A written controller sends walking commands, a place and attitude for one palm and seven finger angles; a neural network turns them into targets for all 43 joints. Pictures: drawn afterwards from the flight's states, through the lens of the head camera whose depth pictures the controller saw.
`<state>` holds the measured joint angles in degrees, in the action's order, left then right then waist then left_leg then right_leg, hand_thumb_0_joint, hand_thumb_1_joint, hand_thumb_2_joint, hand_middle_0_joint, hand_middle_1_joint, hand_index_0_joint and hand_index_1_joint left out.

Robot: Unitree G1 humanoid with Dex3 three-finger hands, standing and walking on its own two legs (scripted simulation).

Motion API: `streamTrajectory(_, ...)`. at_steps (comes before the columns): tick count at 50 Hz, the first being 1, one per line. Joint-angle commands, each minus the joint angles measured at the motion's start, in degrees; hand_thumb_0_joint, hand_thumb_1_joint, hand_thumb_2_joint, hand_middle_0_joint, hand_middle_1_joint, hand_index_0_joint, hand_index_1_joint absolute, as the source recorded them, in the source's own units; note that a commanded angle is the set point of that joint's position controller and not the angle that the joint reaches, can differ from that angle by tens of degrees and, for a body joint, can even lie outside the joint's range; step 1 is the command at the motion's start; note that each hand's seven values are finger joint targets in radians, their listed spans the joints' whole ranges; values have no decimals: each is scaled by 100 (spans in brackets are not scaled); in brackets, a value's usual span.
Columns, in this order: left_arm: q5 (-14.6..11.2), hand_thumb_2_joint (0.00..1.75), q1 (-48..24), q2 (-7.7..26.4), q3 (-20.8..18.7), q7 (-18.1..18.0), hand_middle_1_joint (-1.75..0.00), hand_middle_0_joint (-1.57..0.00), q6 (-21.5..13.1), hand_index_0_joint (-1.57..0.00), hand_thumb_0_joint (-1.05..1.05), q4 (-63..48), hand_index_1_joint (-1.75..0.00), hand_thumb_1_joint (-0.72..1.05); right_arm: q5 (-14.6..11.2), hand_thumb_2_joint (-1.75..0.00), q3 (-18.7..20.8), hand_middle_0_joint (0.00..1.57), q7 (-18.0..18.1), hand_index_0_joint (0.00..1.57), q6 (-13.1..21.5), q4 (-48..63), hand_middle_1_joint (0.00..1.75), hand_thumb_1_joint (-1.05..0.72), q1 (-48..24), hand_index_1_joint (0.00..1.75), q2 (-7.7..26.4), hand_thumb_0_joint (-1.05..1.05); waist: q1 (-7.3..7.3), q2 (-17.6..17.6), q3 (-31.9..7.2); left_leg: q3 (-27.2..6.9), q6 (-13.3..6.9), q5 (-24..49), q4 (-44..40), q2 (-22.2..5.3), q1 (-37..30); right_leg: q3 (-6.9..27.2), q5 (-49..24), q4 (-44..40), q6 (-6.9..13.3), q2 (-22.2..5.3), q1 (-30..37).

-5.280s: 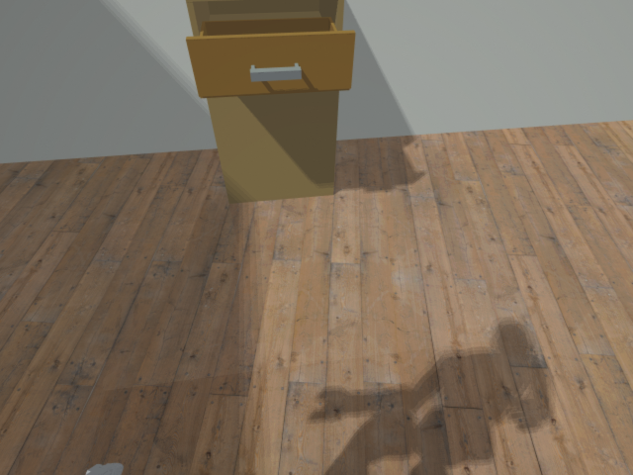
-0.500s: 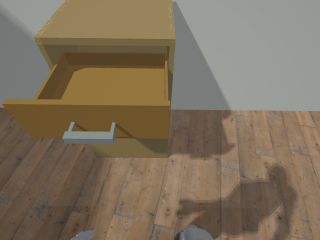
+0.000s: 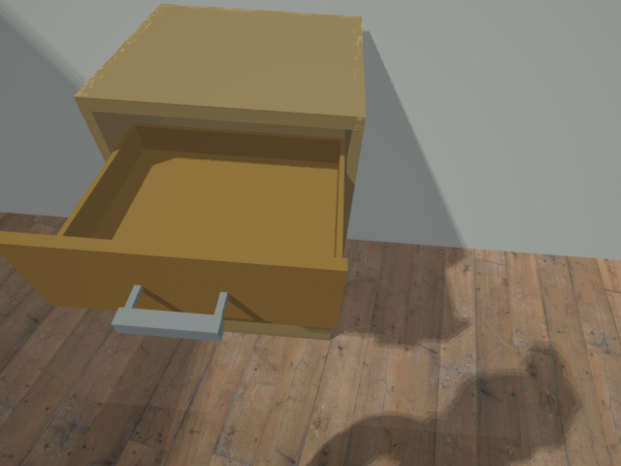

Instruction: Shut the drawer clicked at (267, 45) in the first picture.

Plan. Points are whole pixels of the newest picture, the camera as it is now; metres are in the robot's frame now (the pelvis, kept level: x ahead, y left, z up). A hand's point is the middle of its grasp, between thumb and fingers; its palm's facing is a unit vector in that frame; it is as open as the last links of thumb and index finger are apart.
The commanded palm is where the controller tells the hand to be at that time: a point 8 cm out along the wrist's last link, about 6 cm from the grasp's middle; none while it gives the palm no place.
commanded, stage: come to a stop and stand still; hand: left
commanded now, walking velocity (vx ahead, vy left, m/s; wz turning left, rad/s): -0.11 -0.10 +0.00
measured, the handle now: (174, 309) +0.30 +0.22 +0.01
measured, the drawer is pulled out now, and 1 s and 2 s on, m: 0.30 0.30 0.30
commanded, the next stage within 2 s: look again from close up in 1.40 s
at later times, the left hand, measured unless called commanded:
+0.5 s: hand out of the picture +0.02 +0.17 -0.17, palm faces +0.01 -0.97 -0.25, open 7.4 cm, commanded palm none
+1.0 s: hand out of the picture +0.03 +0.14 -0.17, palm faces +0.00 -0.98 -0.21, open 7.4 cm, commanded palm none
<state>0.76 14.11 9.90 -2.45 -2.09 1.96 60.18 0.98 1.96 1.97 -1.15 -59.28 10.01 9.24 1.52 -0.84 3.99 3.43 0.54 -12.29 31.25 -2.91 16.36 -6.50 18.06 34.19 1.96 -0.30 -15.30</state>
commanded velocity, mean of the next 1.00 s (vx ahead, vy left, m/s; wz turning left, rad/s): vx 0.03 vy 0.02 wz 0.00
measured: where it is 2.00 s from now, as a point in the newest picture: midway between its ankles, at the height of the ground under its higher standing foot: outside the picture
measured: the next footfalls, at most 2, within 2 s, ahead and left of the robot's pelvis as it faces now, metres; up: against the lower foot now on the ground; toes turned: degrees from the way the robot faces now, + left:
right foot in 0.22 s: +0.00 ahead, -0.14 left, +0.00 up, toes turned -2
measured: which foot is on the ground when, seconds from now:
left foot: down 0.00-1.00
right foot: up 0.00-0.20, down 0.22-1.00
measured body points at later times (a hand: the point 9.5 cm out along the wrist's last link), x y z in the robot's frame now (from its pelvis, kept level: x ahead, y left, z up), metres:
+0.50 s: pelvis -0.02 -0.01 -0.01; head -0.04 -0.03 +0.44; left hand +0.02 +0.22 -0.15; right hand -0.01 -0.25 -0.17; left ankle +0.05 +0.13 -0.73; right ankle -0.04 -0.14 -0.73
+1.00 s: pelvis +0.02 -0.03 +0.00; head +0.04 -0.04 +0.45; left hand +0.03 +0.19 -0.15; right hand +0.04 -0.25 -0.16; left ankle +0.05 +0.13 -0.73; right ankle -0.04 -0.14 -0.73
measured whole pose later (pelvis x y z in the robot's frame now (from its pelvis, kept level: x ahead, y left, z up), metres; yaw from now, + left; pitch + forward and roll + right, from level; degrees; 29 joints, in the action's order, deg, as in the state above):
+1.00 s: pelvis +0.02 -0.03 +0.00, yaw -1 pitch -1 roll +1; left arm 1.1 16.1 8.3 0.2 -1.8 -0.4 62.2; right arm 0.9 -0.1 1.8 0.6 -62.4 14.3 9.7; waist 0.1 0.3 3.0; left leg -0.4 2.8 -13.4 29.1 -2.1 14.3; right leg 1.1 22.3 30.7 0.1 -0.7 -7.1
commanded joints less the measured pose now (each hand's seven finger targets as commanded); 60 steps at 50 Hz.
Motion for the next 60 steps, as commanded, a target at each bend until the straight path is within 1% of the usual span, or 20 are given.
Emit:
streamTrajectory(1, -16, 90, 395, 458, -144, -18, -30, -20, 23, -20, 0, -324, -30, 90, 20, -90, 158, 20, 117, 20, 71, 299, 30, -90, 161, 30, 902, 0, -47, 1372, -397, -1529, -1265, 2920, -1410, -1819, -180, 695, 1433, 2157, -194, -71, -464)
streamTrajectory(4, 8, 90, 522, 360, -150, 2, -30, -20, 17, -20, 0, -293, -30, 90, 44, -90, 222, 20, 89, 20, 38, 451, 30, -90, -102, 30, 937, 0, -47, 910, -698, -1014, -1141, 2688, -1123, -1526, -673, 709, 1132, 2405, -292, -79, -833)
streamTrajectory(7, 5, 90, 489, 227, -64, 20, -30, -20, -28, -20, 0, -345, -30, 90, 37, -90, 260, 20, 42, 20, 38, 426, 30, -90, -82, 30, 969, 0, -139, 1139, -786, -951, -1043, 2135, -1133, -1414, -762, 509, 1166, 1258, -299, -196, -500)
streamTrajectory(8, -30, 90, 1008, 490, 43, -108, -30, -20, -174, -20, 0, -137, -30, 90, -67, -90, 357, 20, 35, 20, 150, 553, 30, -90, -309, 30, 1316, 0, 133, 615, -1122, -679, -543, 2948, 573, -1343, -933, 1178, 275, -586, -162, -522, -495)
streamTrajectory(9, 107, 90, 854, 776, -48, -82, -30, -20, -263, -20, 0, -490, -30, 90, -77, -90, 210, 20, -135, 20, 106, 829, 30, -90, -101, 30, 565, 0, 83, -993, -851, -2, -239, -31, 1046, -228, 731, 1990, -856, -1324, -45, -897, 206)
streamTrajectory(10, 127, 90, 737, 912, -33, -104, -30, -20, -396, -20, 0, -583, -30, 90, -12, -90, 106, 20, -204, 20, 89, 1001, 30, -90, -48, 30, 373, 0, -75, -852, -704, -15, -80, -1449, 1761, 124, 1077, 2536, -1940, -1341, 468, -1558, 203)
streamTrajectory(11, 166, 90, 583, 1155, -13, -106, -30, -20, -463, -20, 0, -753, -30, 90, 27, -90, 45, 20, -233, 20, 83, 1055, 30, -90, 175, 30, 241, 0, -236, 190, -983, -19, 11, -1455, 1538, 174, 502, 2372, -2644, -1054, 742, -1681, 169)
streamTrajectory(12, 152, 90, 371, 1190, -84, -97, -30, -20, -496, -20, 0, -766, -30, 90, -32, -90, 62, 20, -254, 20, 86, 990, 30, -90, 327, 30, 221, 0, -380, -191, -1166, 30, -4, -1151, 1304, 303, 523, 1918, -3064, -659, 669, -1245, 610)
streamTrajectory(13, 96, 90, 318, 1106, -97, -101, -30, -20, -513, -20, 0, -718, -30, 90, -41, -90, 44, 20, -241, 20, 97, 1008, 30, -90, 268, 30, 361, 0, -291, -1309, -951, -29, -60, -862, 1112, 237, 477, 1918, -3045, -527, 583, -1192, 505)
streamTrajectory(14, 72, 90, 202, 951, -27, -103, -30, -20, -475, -20, 0, -720, -30, 90, -44, -90, 46, 20, -212, 20, 97, 970, 30, -90, 309, 30, 451, 0, -338, -1547, -696, -64, -85, -629, 776, 197, 135, 1649, -2403, -629, 471, -1137, 112)
streamTrajectory(16, 105, 90, 78, 891, -6, -59, -30, -20, -327, -20, 0, -783, -30, 90, -17, -90, 24, 20, -220, 20, 91, 780, 30, -90, 457, 30, 542, 0, -370, -219, 109, -122, -62, -387, 182, 177, -576, 1295, 173, -819, 250, -793, -1033)
streamTrajectory(17, 114, 90, 83, 939, -9, -38, -30, -20, -251, -20, 0, -800, -30, 90, 22, -90, 28, 20, -239, 20, 77, 730, 30, -90, 574, 30, 628, 0, -366, 293, 540, -381, -133, -944, -19, 97, -288, 1171, 1593, -837, 189, -518, -1331)
streamTrajectory(19, 113, 90, 244, 987, -31, -16, -30, -20, -170, -20, 0, -802, -30, 90, 75, -90, 52, 20, -250, 20, 13, 744, 30, -90, 690, 30, 739, 0, -274, 186, 996, -594, -228, -1985, -341, 130, 611, 1076, 2612, -875, 143, -333, -1248)
streamTrajectory(20, 106, 90, 345, 989, -45, -4, -30, -20, -165, -20, 0, -787, -30, 90, 85, -90, 56, 20, -249, 20, 8, 779, 30, -90, 693, 30, 734, 0, -229, -76, 993, -520, -229, -1900, -247, 181, 664, 1170, 2692, -948, 171, -387, -1264)
streamTrajectory(24, 64, 90, 441, 861, -32, 25, -30, -20, -180, -20, 0, -763, -30, 90, 100, -90, 2, 20, -200, 20, 91, 684, 30, -90, 1012, 30, 715, 0, -216, 271, 588, -925, -316, -1832, -751, 20, 525, 913, 2159, -563, 114, -238, -918)
streamTrajectory(27, 42, 90, 666, 680, 13, 29, -30, -20, -209, -20, 0, -641, -30, 90, 75, -90, -12, 20, -163, 20, 142, 584, 30, -90, 938, 30, 753, 0, -43, 492, 491, -1303, -434, -1968, -1234, -214, 788, 714, 1487, -439, 50, -99, -375)
streamTrajectory(31, 20, 90, 594, 726, 42, 52, -30, -20, -277, -20, 0, -510, -30, 90, 33, -90, -67, 20, -142, 20, 186, 410, 30, -90, 1031, 30, 523, 0, -85, -83, 319, -755, -248, -876, -785, 48, 341, 1160, 1095, -1031, 151, -388, -312)
streamTrajectory(39, -11, 90, 583, 676, 80, 18, -30, -20, -340, -20, 0, -189, -30, 90, -25, -90, -115, 20, -66, 20, 307, 11, 30, -90, 1170, 30, 556, 0, -122, 52, -317, -563, -214, 1148, -462, -165, -481, 1007, -894, -830, 17, -429, 227)
streamTrajectory(52, 28, 90, 534, 622, 97, -15, -30, -20, -325, -20, 0, 90, -30, 90, -44, -90, -95, 20, -20, 20, 239, -187, 30, -90, 626, 30, 589, 0, -145, 21, 38, -465, -139, 1302, -517, -176, -760, 1028, -1507, -1072, -55, -463, 203)
streamTrajectory(60, 22, 90, 530, 714, 86, -8, -30, -20, -345, -20, 0, 96, -30, 90, -43, -90, -88, 20, -11, 20, 237, -148, 30, -90, 400, 30, 694, 0, -137, 43, -230, -437, -111, 1612, -507, -190, -968, 1011, -2071, -1118, -74, -506, 451)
